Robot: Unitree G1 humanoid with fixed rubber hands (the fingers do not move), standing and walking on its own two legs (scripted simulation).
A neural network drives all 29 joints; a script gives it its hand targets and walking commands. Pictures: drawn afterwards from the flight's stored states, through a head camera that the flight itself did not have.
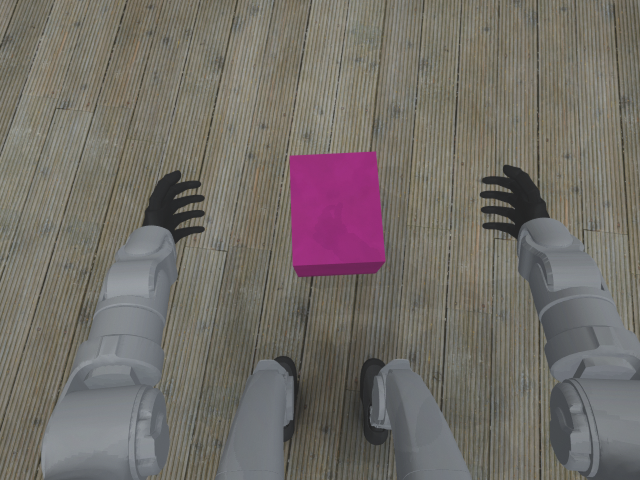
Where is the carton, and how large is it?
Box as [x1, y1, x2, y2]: [290, 152, 385, 276]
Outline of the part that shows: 375,152 290,156 292,257 293,266 298,276 373,273 376,272 385,261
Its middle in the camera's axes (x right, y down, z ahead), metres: +0.04 -0.06 +1.02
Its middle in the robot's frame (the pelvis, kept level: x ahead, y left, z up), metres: +0.58 -0.01 -0.60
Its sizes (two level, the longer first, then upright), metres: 0.280 0.217 0.185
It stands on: the floor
